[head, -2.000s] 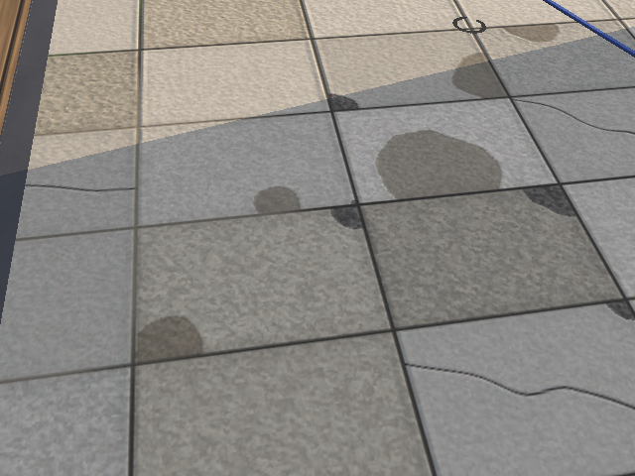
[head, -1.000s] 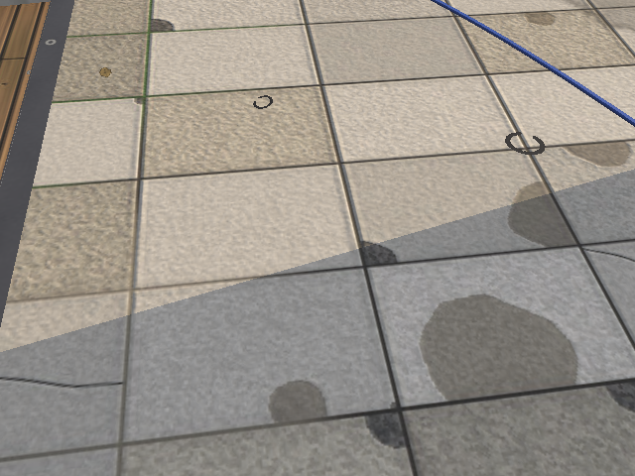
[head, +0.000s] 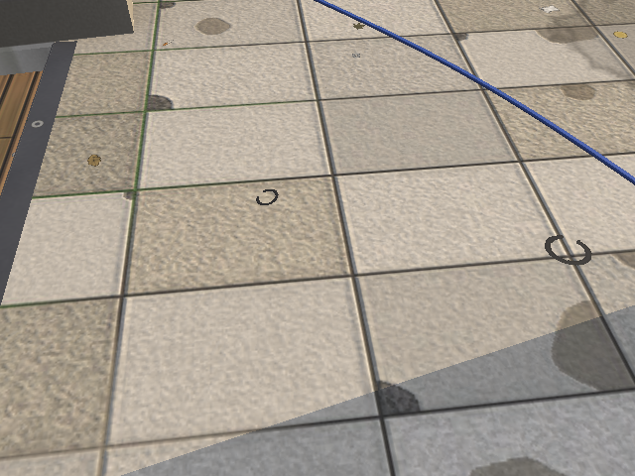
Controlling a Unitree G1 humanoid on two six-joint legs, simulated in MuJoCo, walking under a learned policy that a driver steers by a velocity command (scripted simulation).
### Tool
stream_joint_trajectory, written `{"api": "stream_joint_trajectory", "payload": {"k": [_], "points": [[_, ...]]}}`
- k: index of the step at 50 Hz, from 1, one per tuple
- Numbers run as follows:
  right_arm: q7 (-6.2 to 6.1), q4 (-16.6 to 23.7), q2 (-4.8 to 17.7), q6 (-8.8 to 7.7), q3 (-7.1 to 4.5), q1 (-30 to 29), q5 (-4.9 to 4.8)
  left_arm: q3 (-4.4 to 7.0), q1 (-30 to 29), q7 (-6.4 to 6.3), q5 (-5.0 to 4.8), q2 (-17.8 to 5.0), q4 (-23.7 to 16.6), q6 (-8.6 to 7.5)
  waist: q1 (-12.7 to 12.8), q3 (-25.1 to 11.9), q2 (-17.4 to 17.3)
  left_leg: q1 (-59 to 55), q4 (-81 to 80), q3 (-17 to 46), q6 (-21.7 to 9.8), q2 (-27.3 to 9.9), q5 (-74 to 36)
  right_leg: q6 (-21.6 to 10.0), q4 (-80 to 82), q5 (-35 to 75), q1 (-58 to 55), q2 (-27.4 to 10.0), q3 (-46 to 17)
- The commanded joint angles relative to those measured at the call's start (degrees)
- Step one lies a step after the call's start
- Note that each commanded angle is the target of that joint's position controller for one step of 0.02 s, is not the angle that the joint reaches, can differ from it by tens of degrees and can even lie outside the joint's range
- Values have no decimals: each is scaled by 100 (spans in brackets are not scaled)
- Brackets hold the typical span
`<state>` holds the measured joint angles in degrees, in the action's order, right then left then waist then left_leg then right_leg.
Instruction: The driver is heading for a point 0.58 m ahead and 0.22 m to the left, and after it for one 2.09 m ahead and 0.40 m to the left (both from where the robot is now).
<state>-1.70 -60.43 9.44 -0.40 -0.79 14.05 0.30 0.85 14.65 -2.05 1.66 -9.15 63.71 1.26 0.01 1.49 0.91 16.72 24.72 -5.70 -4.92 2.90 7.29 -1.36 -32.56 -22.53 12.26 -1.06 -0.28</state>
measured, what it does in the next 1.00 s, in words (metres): walks ahead: left foot, then right foot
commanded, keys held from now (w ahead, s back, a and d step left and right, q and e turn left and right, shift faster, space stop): w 0.64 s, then w+q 0.36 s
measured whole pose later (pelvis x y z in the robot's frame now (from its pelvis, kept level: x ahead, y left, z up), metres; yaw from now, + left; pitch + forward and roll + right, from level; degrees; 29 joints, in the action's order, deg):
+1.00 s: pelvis +0.37 -0.01 +0.01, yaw +9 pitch +0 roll -1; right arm 1.0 -55.5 12.9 -2.0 -4.0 16.2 1.6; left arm 3.7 13.5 -0.4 1.2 -11.5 55.4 -5.5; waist -0.8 2.9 -2.0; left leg 28.8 65.7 -0.3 -5.2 -3.6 15.3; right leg -4.4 -21.6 -10.0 11.8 1.0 10.4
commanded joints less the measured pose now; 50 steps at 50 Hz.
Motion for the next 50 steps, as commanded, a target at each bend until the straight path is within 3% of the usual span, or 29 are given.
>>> {"api": "stream_joint_trajectory", "payload": {"k": [1,3,4,5,6,8,11,14,16,17,18,19,20,21,22,24,28,31,34,37,39,40,41,42,43,44,45,47,50], "points": [[22,245,917,128,-269,-93,-86,20,1265,37,107,-301,186,-53,346,260,-613,1092,-1537,1666,-119,-1224,3861,-337,553,-572,-712,116,195],[80,588,635,139,-231,-641,-124,78,1520,15,-37,-567,237,-134,477,792,762,1454,-223,752,176,-447,2877,-801,2111,-2150,-160,-692,-1420],[126,694,419,84,-199,-809,-64,181,1562,-14,-89,-859,262,-203,500,903,1533,1628,1117,142,300,54,1688,-1031,2981,-2519,-206,-1496,-2542],[166,637,530,41,-231,-668,83,219,1154,-66,-33,-865,146,-242,273,974,1246,1681,1920,343,282,-128,1282,-1052,3145,-1978,-113,-1685,-2603],[227,546,607,-4,-280,-407,157,233,925,-89,-45,-841,39,-281,41,747,763,1632,2234,470,277,-196,1187,-973,3064,-1555,-194,-1524,-2334],[316,475,557,-106,-303,-221,205,247,850,-63,-70,-782,-18,-379,-87,477,504,1525,2334,410,307,-264,1066,-872,2828,-866,-454,-1208,-1765],[321,710,383,-172,-244,-707,146,262,1089,-32,-48,-696,30,-463,109,520,768,1207,1607,209,368,-276,1136,-886,2625,-483,-399,-1031,-1376],[277,871,419,-205,-228,-852,90,335,1307,10,0,-875,40,-474,199,492,763,643,748,61,256,-248,1440,-1049,2311,-267,-335,-1172,-1381],[231,642,422,-262,-253,-138,45,372,1160,49,-59,-917,-26,-461,-127,382,509,-736,-100,-109,181,-66,836,-927,1758,-1,334,-1001,-1153],[173,434,595,-320,-321,516,36,343,1099,62,-53,-789,-81,-492,-367,130,229,-1844,-258,176,132,-210,899,-776,1152,193,932,-775,-889],[100,282,1070,-400,-440,1370,115,261,853,107,-48,-489,-257,-540,-752,-224,-784,-2758,-959,1672,-40,-1387,1937,-534,-551,171,1628,-218,-179],[96,111,1807,-361,-605,1980,69,207,708,161,-78,-230,-546,-588,-816,-271,-2012,-3157,-1793,3810,-657,-2543,3231,-377,-1958,-785,3042,388,480],[108,152,1327,-319,-493,1609,107,336,312,204,82,-761,-640,-557,-571,266,-1022,-2459,-1713,3831,-834,-2587,3397,-487,-2829,-616,3272,-69,36],[158,350,1022,-342,-397,1013,111,344,178,294,71,-668,-658,-569,-304,527,-559,-1930,-1722,3335,-757,-2287,3036,-511,-3005,-30,3227,-263,-123],[179,442,878,-383,-355,712,107,314,247,348,22,-516,-613,-585,-129,556,-429,-1632,-1811,2791,-656,-2022,2352,-450,-2939,387,3008,-374,-130],[140,422,698,-482,-283,666,71,328,224,397,56,-483,-610,-544,25,483,-451,-1482,-1900,2017,-541,-1673,1095,-287,-2712,840,2754,-462,-1],[100,152,639,-564,-220,1246,63,318,-413,415,53,-410,-888,-440,-3,447,-498,-1621,-1741,1322,-647,-1513,-885,-64,-2218,1285,2967,-391,268],[99,115,646,-576,-191,1326,72,233,-1233,434,6,-298,-1237,-424,-110,583,-566,-1339,-1744,959,-634,-1366,-1429,-12,-1113,1745,2602,-265,443],[86,39,742,-584,-205,1494,53,218,-1675,432,-37,-384,-1461,-408,-180,625,-610,-1321,-1699,988,-613,-1428,-1786,-117,-404,1971,2043,-122,533],[68,54,899,-558,-244,1342,78,282,-1483,369,-52,-580,-1514,-461,24,489,-532,-1665,-1167,1088,-530,-1576,-2856,-298,-64,1713,1504,15,461],[83,90,1007,-531,-277,1157,78,402,-302,275,-38,-797,-1171,-560,547,-155,-389,-1564,296,902,-345,-1308,-3762,-442,431,1567,-35,310,577],[108,144,914,-526,-252,1182,51,515,609,200,65,-1101,-934,-636,849,-739,-174,-774,1604,766,-247,-999,-2805,-582,537,1397,-1432,-130,145],[142,335,360,-509,-133,1590,-64,640,1342,139,219,-1709,-936,-671,804,-1695,753,596,3566,448,-77,-423,-27,-895,810,227,-2916,-1884,-1974],[134,284,381,-456,-202,1965,-143,665,1113,191,103,-1797,-951,-568,567,-2066,1353,1552,4816,665,-62,113,2209,-1336,1859,-369,-2981,-2566,-3989],[115,339,719,-381,-290,1484,-33,557,345,208,11,-1351,-1136,-521,311,-1137,509,1864,5106,888,-130,-391,1699,-1147,1974,-1022,-2105,-2306,-3267],[163,441,658,-378,-294,1025,15,438,-182,222,-36,-922,-1246,-562,235,-442,149,1841,4872,873,-134,-594,1217,-997,2140,-658,-1208,-2042,-2411],[190,463,507,-353,-291,921,32,386,-356,219,-23,-758,-1234,-607,81,-122,128,1624,4608,873,-129,-755,988,-816,2287,18,-644,-1795,-1722],[264,471,403,-202,-320,981,161,331,-211,156,-47,-592,-1097,-695,-131,26,306,1309,4346,839,-65,-893,867,-646,2371,893,-151,-1514,-823],[336,680,340,-50,-340,607,167,345,157,138,-83,-671,-983,-830,-185,100,265,1688,4197,746,8,-954,476,-694,2537,1486,-224,-1482,-221]]}}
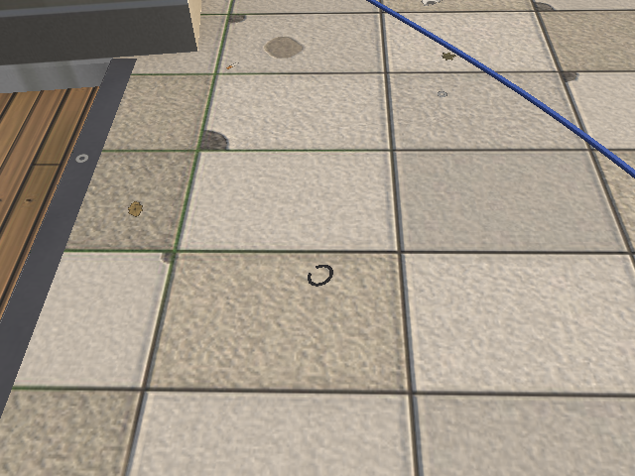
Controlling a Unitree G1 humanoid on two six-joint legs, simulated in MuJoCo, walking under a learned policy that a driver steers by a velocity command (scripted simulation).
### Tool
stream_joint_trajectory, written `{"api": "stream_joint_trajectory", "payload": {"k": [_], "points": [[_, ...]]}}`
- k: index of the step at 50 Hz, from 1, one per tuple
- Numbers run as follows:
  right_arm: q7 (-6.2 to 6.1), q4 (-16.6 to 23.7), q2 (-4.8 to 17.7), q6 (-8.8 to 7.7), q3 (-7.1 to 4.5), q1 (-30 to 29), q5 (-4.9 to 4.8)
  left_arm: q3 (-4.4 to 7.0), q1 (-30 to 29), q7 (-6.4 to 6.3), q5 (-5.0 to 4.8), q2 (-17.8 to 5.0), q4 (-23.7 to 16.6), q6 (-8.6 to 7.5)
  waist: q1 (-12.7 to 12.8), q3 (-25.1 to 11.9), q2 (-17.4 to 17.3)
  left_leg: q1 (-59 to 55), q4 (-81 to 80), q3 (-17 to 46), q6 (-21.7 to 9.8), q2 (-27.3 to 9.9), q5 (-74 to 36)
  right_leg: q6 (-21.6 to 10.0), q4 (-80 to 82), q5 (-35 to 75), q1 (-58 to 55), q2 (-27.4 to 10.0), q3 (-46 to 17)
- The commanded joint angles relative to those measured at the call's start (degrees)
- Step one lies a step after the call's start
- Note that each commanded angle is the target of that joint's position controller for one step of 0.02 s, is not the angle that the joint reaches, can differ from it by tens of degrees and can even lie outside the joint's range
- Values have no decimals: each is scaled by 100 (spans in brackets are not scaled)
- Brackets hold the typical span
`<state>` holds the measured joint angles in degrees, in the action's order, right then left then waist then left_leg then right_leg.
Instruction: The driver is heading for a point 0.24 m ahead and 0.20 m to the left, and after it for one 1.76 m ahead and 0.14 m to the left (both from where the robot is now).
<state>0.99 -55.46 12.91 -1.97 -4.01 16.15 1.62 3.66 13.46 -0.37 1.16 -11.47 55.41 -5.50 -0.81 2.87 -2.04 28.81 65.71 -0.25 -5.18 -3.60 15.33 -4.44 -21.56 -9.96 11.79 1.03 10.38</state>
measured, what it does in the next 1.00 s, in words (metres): walks ahead, turning left: left foot, then right foot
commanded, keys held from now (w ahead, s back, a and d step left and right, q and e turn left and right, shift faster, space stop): w+q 0.18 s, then q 0.26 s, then no key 0.56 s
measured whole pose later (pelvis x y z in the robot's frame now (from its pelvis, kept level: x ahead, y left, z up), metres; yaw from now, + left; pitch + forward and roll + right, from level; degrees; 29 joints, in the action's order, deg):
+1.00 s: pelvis +0.29 +0.03 +0.00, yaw +21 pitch -1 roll +0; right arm -1.0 -53.5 11.8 0.0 -1.2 12.9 0.7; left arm 1.2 14.0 -1.9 0.8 -10.9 53.3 0.0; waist -1.0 0.6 -1.5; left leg 11.1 21.1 1.6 -3.7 5.1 9.3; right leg -0.6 -23.4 -13.6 9.2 0.1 0.3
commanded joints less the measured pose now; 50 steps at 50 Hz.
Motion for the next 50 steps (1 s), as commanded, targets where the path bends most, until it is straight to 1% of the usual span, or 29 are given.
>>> {"api": "stream_joint_trajectory", "payload": {"k": [1,4,6,9,10,13,15,16,17,18,19,20,21,22,23,24,26,28,33,37,40,42,43,44,45,46,47,48,50], "points": [[88,269,4,137,-21,187,34,70,354,-32,-20,-472,-139,-169,-91,13,544,695,2,179,61,-333,-527,-394,1480,313,-240,-1678,-1115],[151,523,44,166,-14,-444,22,51,607,-40,1,-459,-76,-179,-17,181,497,1145,-635,81,143,-347,-1120,-400,1516,685,-445,-1585,-629],[196,684,13,148,25,-867,17,37,695,-47,-4,-476,-54,-183,49,273,486,1068,-1377,-85,174,-282,-1474,-365,1485,1000,-517,-1499,-304],[260,929,-13,138,84,-1477,28,54,971,-85,-5,-610,11,-172,223,351,520,872,-2255,-460,100,-180,-1642,-336,1432,1531,-874,-1579,29],[269,991,-25,127,97,-1602,41,53,1019,-104,-6,-628,36,-148,237,428,481,813,-2512,-577,61,-124,-1590,-319,1270,2080,-1025,-1593,174],[245,1026,31,80,82,-1478,97,83,1121,-182,-17,-784,82,-26,163,225,647,257,-2916,-948,-129,291,-1084,-189,332,4425,-1492,-1601,516],[188,846,210,32,0,-745,108,145,1004,-225,-32,-967,33,79,-119,-230,852,-523,-3116,-1027,-340,690,-663,-112,-855,5472,-1617,-1574,562],[138,681,361,-36,-77,-167,126,167,943,-213,-56,-1025,-17,139,-340,-600,798,-1218,-3509,-919,-464,832,-842,-39,-1859,5053,-1462,-1555,541],[51,524,658,-123,-190,430,202,175,842,-173,-117,-1036,-101,159,-711,-997,440,-2290,-4152,-507,-661,585,-1945,208,-3331,3531,-764,-1358,601],[-4,552,1357,-150,-342,386,196,65,1210,-128,-76,-404,-387,163,-208,-1563,-696,-4056,-3163,1328,-1159,-1204,-5654,444,-5151,-2269,1176,-654,474],[-35,710,1684,-40,-430,715,-22,92,1211,-119,-161,-599,-607,227,-399,-2492,-594,-4787,-3613,3150,-2125,-1972,-6310,625,-6421,-2908,2189,18,-599],[-109,806,1489,67,-393,454,-93,84,722,-114,-126,-656,-676,228,-394,-2036,64,-4240,-3978,2517,-1955,-1776,-5726,601,-6343,-2182,2512,-333,-1064],[-146,878,1139,108,-301,-20,-150,46,415,-110,-124,-576,-766,195,-275,-1285,69,-3398,-4248,2080,-1752,-1518,-5130,592,-5967,-1660,2559,-481,-1082],[-160,902,853,122,-224,-306,-182,64,329,-120,-42,-616,-737,214,-70,-820,282,-2766,-4456,1776,-1481,-1174,-4792,608,-5531,-1417,2409,-613,-1141],[-188,941,653,125,-162,-455,-226,81,451,-115,65,-643,-730,313,98,-707,259,-2310,-4594,1494,-1333,-983,-4616,636,-5223,-1321,2112,-674,-1160],[-182,958,547,100,-110,-503,-199,83,627,-111,114,-612,-673,434,198,-749,244,-2006,-4665,1322,-1211,-870,-4586,650,-5007,-1277,1782,-670,-1151],[-143,931,689,6,-118,-417,-102,56,760,-102,70,-493,-656,584,298,-871,216,-1774,-4694,1108,-1114,-723,-4825,658,-4692,-1149,1519,-577,-1098],[-128,911,781,-30,-122,-324,-60,48,649,-96,46,-489,-690,647,274,-923,66,-1732,-4775,994,-998,-637,-4619,642,-4377,-919,1525,-545,-1086],[-148,856,745,61,-62,-142,-52,68,47,-107,39,-634,-822,772,62,-712,-223,-1911,-5151,1209,-754,-602,-2514,652,-3522,-620,1774,-562,-1190],[-171,781,692,104,-7,-73,-5,33,-177,-133,-2,-573,-831,791,-46,-507,-299,-1943,-5247,1359,-760,-647,-1533,611,-2687,-799,1489,-480,-1202],[-179,726,661,132,35,-118,28,-2,-121,-174,-49,-517,-769,764,-64,-410,-380,-1783,-5107,1400,-786,-625,-1375,520,-1985,-1150,919,-302,-1091],[-198,674,668,160,58,-158,15,-24,26,-217,-81,-484,-694,730,-15,-383,-379,-1774,-4925,1499,-749,-638,-1508,435,-1286,-1181,509,-181,-1005],[-218,650,655,178,78,-228,-24,-48,214,-238,-82,-417,-611,699,116,-365,-289,-1709,-4766,1478,-639,-583,-1614,385,-566,-805,137,-140,-943],[-241,613,599,180,107,-210,-62,-75,374,-256,-53,-399,-540,637,215,-353,-127,-1485,-4642,1462,-424,-519,-1650,339,257,-52,-403,-268,-1089],[-237,614,393,144,173,-89,-91,-62,454,-279,36,-608,-510,552,112,-464,230,-1268,-4429,1345,-142,-324,-1418,241,588,336,-849,-822,-1704],[-213,577,218,125,198,279,-159,-22,187,-270,51,-1017,-580,495,-299,-468,915,-1170,-4288,821,47,248,-580,-57,590,1333,-799,-1548,-2463],[-227,411,274,166,200,173,-130,-91,-156,-188,-14,-752,-566,472,-268,-287,975,-1739,-4562,658,119,390,-259,-261,489,1500,-69,-1611,-2354],[-229,335,352,175,195,90,-87,-149,-263,-136,-26,-560,-564,439,-243,-279,935,-2109,-4720,767,142,300,-605,-108,524,999,78,-1323,-2148],[-214,235,571,164,131,-116,-99,-147,-64,-140,-62,-607,-419,420,-61,-198,868,-2285,-4714,861,123,163,-1165,154,580,408,29,-882,-1808]]}}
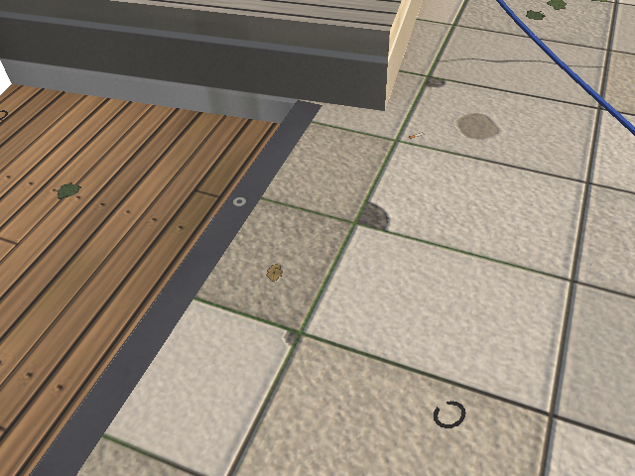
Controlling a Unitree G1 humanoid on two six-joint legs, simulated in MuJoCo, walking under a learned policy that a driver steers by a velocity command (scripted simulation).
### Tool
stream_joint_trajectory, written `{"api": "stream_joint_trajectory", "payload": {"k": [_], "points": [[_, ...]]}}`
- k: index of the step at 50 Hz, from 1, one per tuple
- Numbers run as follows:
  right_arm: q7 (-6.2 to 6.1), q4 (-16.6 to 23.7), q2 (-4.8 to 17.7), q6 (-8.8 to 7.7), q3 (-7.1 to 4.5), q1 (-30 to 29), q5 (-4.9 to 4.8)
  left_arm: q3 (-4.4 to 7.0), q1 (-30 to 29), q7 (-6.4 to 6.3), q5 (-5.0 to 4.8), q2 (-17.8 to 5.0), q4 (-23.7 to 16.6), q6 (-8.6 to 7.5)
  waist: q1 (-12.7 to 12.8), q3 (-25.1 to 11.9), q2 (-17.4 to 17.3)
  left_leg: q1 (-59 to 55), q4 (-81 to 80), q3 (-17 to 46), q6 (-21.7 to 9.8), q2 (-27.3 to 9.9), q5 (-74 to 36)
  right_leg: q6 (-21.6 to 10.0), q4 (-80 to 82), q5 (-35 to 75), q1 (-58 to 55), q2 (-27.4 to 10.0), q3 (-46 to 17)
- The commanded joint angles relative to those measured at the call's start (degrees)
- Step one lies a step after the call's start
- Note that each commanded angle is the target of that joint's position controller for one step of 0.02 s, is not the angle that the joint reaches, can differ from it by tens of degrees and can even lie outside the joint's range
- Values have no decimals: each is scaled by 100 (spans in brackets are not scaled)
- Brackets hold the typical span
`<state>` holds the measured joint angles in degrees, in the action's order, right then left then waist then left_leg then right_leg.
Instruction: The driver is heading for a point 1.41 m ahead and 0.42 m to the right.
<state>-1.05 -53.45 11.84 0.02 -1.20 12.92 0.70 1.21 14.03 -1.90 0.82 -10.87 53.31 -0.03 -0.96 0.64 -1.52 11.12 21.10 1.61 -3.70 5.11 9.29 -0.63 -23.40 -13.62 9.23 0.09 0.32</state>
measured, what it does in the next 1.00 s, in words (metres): shifts its weight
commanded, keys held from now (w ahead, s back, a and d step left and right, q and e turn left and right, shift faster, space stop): no key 0.88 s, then w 0.12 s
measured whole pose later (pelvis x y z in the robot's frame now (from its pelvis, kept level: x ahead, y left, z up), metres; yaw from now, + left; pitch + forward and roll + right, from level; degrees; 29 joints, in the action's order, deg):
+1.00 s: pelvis +0.02 -0.04 +0.00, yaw +0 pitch -1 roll +0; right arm -2.0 -67.6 9.1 0.6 0.7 17.2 1.5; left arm 0.0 19.6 -2.1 0.6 -9.1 64.3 -0.4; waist 0.4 -0.3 -0.5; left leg 11.8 29.4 1.5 -1.8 0.7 19.6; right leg -5.5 -21.3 -15.4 5.5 4.6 1.1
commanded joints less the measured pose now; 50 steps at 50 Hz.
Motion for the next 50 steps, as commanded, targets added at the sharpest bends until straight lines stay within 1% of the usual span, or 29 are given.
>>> {"api": "stream_joint_trajectory", "payload": {"k": [1,3,5,11,18,25,33,44,45,46,47,48,49,50], "points": [[4,-20,684,-39,-152,203,-4,93,-4,-14,-46,-671,-116,-133,-25,56,754,-489,-266,704,-30,-765,-682,-212,759,789,212,-728,-749],[-12,-181,556,-56,-111,247,-23,93,120,-23,-53,-659,12,-128,7,76,474,-343,-341,706,-2,-792,-667,-242,692,878,-20,-696,-699],[-40,-333,487,-54,-90,240,-28,75,140,-22,-37,-619,92,-122,35,115,300,-297,-400,699,38,-787,-609,-279,672,893,-87,-703,-696],[-83,-677,442,-30,-51,231,-33,33,163,-31,-30,-584,343,-122,56,151,187,-349,-424,681,85,-823,-649,-315,691,909,-127,-660,-681],[-113,-982,410,-9,8,298,-36,-39,253,-39,-28,-502,603,-114,52,202,185,-358,-402,657,112,-864,-630,-328,723,888,-126,-610,-672],[-132,-1187,337,1,68,369,-37,-99,379,-47,-32,-425,800,-112,52,265,210,-326,-370,627,138,-888,-580,-332,753,837,-92,-568,-676],[-146,-1334,233,3,120,442,-38,-140,524,-56,-33,-347,948,-117,61,314,194,-273,-326,590,168,-903,-527,-344,773,805,-67,-538,-689],[-162,-1439,131,6,165,560,-41,-167,704,-66,-33,-258,1056,-128,73,346,170,-202,-252,543,208,-916,-473,-362,786,860,-70,-518,-710],[-162,-1454,95,10,177,600,-32,-169,759,-62,-26,-247,1071,-125,96,237,190,-225,-250,504,201,-866,-190,-373,889,292,-112,-488,-738],[-160,-1431,105,17,169,579,-12,-132,784,-59,-21,-337,1071,-108,124,296,284,-111,-108,400,184,-747,198,-419,1011,-460,-73,-471,-840],[-150,-1367,136,23,148,528,17,-55,871,-57,-30,-515,1079,-73,177,368,480,157,262,192,149,-540,795,-554,1127,-1393,-73,-513,-1044],[-121,-1271,157,27,129,417,66,20,1054,-50,-33,-663,1103,-32,275,493,736,638,781,-45,113,-342,1394,-784,1326,-2427,-117,-740,-1453],[-78,-1146,154,20,121,244,130,74,1240,-38,-24,-729,1130,1,367,777,852,1202,1247,-260,81,-269,1673,-1038,1599,-3176,-109,-1105,-1903],[-34,-1010,103,-11,127,65,190,109,1401,-25,-2,-720,1163,1,462,1039,893,1572,1746,-378,61,-426,1688,-1280,1806,-3425,-26,-1478,-2319]]}}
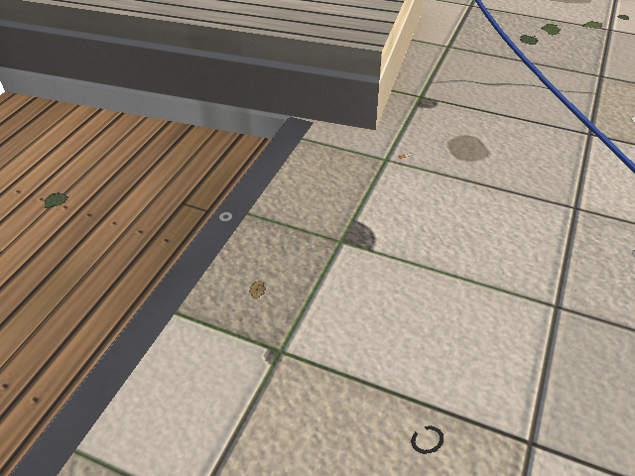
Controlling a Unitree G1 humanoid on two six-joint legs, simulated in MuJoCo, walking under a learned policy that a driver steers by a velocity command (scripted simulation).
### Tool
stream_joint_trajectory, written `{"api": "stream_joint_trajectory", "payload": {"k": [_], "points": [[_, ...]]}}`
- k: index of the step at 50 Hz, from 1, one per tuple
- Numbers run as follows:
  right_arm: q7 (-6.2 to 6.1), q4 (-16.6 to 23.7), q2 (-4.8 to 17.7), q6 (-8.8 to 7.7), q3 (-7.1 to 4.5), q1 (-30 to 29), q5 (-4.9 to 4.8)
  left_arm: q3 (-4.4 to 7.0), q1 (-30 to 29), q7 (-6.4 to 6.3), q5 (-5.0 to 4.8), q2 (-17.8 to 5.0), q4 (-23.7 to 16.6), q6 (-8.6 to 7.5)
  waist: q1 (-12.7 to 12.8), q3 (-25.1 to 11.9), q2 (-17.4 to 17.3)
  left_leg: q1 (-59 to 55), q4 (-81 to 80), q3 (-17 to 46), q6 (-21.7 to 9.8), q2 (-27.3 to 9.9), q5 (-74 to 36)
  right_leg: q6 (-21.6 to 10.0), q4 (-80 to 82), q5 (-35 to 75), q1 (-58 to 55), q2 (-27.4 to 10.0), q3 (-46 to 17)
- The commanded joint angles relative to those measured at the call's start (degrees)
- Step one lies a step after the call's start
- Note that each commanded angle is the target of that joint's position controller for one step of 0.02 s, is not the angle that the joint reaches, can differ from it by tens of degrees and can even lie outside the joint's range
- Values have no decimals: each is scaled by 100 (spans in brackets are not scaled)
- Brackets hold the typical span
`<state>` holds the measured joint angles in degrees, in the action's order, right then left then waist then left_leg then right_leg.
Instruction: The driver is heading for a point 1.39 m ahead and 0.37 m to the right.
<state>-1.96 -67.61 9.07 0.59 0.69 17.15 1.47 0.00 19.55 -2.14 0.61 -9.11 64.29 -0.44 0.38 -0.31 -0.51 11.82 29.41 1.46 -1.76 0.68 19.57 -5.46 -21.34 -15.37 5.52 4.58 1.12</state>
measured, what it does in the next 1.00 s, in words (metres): walks ahead: left foot, then right foot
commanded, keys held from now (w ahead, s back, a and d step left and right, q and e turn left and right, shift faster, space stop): w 0.96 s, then w+e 0.04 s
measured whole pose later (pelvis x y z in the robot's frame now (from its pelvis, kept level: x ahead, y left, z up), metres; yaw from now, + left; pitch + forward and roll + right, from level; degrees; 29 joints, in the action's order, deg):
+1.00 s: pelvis +0.47 +0.04 +0.00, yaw +0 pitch -1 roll +0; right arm 0.8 -56.1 11.8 -3.6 -2.9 14.0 2.1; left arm 3.4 17.9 0.2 0.8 -11.7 59.6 -5.1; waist 0.4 3.0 -1.5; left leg 28.2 64.5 0.2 -4.2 -3.9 15.6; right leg -6.7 -20.3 -9.7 10.7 4.7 6.8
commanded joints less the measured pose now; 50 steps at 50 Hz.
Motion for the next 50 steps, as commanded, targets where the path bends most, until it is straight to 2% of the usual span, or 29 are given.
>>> {"api": "stream_joint_trajectory", "payload": {"k": [1,2,4,7,11,13,14,15,16,17,18,19,20,21,24,29,33,36,37,38,39,40,41,42,43,44,46,48,50], "points": [[97,542,397,-113,-80,-544,117,247,972,12,68,-848,89,10,373,1304,713,1941,1454,-313,-146,-162,735,-982,1755,-3076,294,-2177,-2672],[131,643,425,-165,-106,-637,110,267,1019,23,99,-844,91,-41,332,1338,523,2338,1846,-233,-151,-289,709,-1076,1796,-2724,84,-2273,-2735],[204,735,453,-289,-155,-623,78,290,931,40,82,-837,32,-164,185,1137,274,2610,2018,-185,-121,-421,422,-1015,1699,-1902,-289,-2144,-2385],[285,947,467,-381,-211,-854,19,294,890,48,57,-822,-26,-301,152,895,425,2241,1510,-373,-50,-364,43,-843,1542,-966,-270,-1813,-1700],[318,1232,483,-368,-258,-1039,-42,318,914,76,71,-925,-71,-376,112,875,657,1330,665,-617,-103,-225,-258,-775,1249,-386,243,-1743,-1320],[301,1083,484,-395,-308,-391,-61,327,702,106,25,-982,-136,-393,-253,760,540,69,74,-850,-162,18,-655,-609,665,168,882,-1593,-1012],[258,881,636,-436,-397,241,-60,295,698,129,39,-922,-157,-430,-505,512,314,-893,-158,-809,-216,154,-579,-466,-60,827,1249,-1372,-760],[184,670,1053,-509,-549,1138,-1,226,603,171,40,-741,-245,-479,-894,61,-369,-1899,-684,168,-411,-582,100,-228,-1590,987,1769,-924,-213],[145,564,1721,-509,-693,1935,34,105,687,214,-1,-244,-535,-497,-925,-446,-1780,-2680,-1858,2948,-976,-2209,1783,96,-3663,-1062,3038,-150,478],[164,511,1407,-413,-622,1649,-17,244,470,248,138,-722,-597,-453,-677,-104,-1154,-2085,-2221,3809,-1214,-2337,2456,-33,-4631,-1406,3474,-299,-134],[198,771,1174,-413,-552,872,-30,264,166,301,138,-739,-684,-441,-362,449,-521,-1502,-2118,3124,-1142,-2187,2298,-115,-4894,-810,3678,-671,-280],[241,923,967,-466,-496,424,-39,244,19,350,113,-627,-690,-465,-218,638,-199,-1001,-2204,2445,-1051,-1920,1409,-104,-4721,-298,3502,-854,-323],[243,978,851,-521,-452,249,-44,252,33,367,101,-544,-668,-460,-44,637,-141,-730,-2257,1897,-924,-1663,627,-59,-4483,-23,3211,-971,-309],[217,933,683,-571,-391,274,-49,259,110,381,143,-527,-641,-411,65,600,-191,-615,-2274,1459,-837,-1467,-45,24,-4305,97,3011,-1034,-266],[160,741,653,-670,-344,753,-66,293,-110,411,143,-527,-731,-277,118,536,-253,-812,-2234,788,-865,-1277,-1575,173,-4095,345,3159,-1002,-34],[157,662,606,-689,-282,1136,-59,245,-1518,433,111,-426,-1268,-225,-89,781,-273,-901,-2277,206,-922,-1069,-2854,354,-2827,1002,3530,-923,302],[119,591,683,-705,-283,1362,-59,189,-2212,424,45,-380,-1543,-246,-236,821,-402,-1100,-2248,-28,-868,-1082,-3578,218,-1572,1403,2931,-672,560],[83,558,783,-699,-309,1298,-30,249,-2076,365,46,-537,-1589,-289,-66,692,-419,-1613,-1778,-129,-806,-1253,-4851,-78,-1178,1149,2454,-484,593],[66,563,857,-693,-331,1221,-16,296,-1744,328,50,-621,-1503,-316,94,488,-468,-1772,-1320,-191,-745,-1271,-5649,-188,-1137,917,2062,-337,621],[55,563,930,-666,-358,1162,9,366,-1116,285,48,-739,-1312,-353,353,144,-479,-1868,-545,-250,-681,-1241,-6182,-300,-1034,724,1454,-173,631],[58,586,966,-626,-371,1070,-9,449,-182,237,75,-852,-997,-401,738,-326,-363,-1586,580,-381,-587,-1085,-5926,-418,-643,945,369,-116,640],[88,705,817,-616,-325,1124,-59,573,708,177,217,-1227,-799,-436,999,-920,-22,-496,2142,-499,-525,-850,-4194,-651,-583,386,-1042,-1055,-356],[182,799,126,-596,-215,1897,-292,717,1030,193,309,-1783,-789,-416,619,-1702,1331,1635,4583,-632,-271,269,256,-1590,-51,-158,-2647,-2872,-3442],[175,802,703,-586,-365,1427,-150,683,548,254,65,-1541,-832,-330,568,-1546,527,2203,5091,189,-385,212,720,-1500,620,-766,-2205,-2692,-4122],[182,1036,750,-600,-397,827,-107,591,-149,261,2,-1247,-946,-340,327,-550,388,2509,4924,180,-425,-138,190,-1276,750,-827,-1306,-2542,-3106],[192,1107,704,-633,-390,524,-82,500,-431,285,22,-893,-973,-394,221,-117,56,2360,4577,162,-436,-341,-175,-1110,955,-216,-580,-2313,-2505],[234,1075,495,-511,-388,603,57,377,-432,243,23,-516,-810,-478,-137,191,147,1772,3999,151,-359,-572,-357,-779,1156,681,323,-1855,-1569],[288,1061,344,-388,-377,658,90,358,-116,218,23,-542,-667,-568,-238,214,196,1629,3716,42,-261,-596,-396,-751,1238,1302,491,-1715,-1191],[320,1258,399,-328,-391,200,122,373,119,212,-9,-713,-587,-594,-237,370,245,1972,3311,-111,-127,-697,-649,-796,1367,1505,506,-1590,-1023]]}}
Keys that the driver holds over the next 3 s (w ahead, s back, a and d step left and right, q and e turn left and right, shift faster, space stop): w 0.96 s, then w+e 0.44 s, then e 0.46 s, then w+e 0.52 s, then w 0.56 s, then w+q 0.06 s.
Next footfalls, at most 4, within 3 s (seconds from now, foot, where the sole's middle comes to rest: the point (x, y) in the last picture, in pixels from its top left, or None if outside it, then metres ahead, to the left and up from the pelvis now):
0.30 left None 0.19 0.15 -0.78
0.80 right None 0.53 -0.01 -0.78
1.34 left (271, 353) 0.85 0.16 -0.78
1.82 right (366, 329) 0.92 -0.08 -0.78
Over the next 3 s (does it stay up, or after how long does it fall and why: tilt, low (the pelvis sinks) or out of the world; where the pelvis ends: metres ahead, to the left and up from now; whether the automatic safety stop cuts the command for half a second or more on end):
stays up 1.13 -0.25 0.00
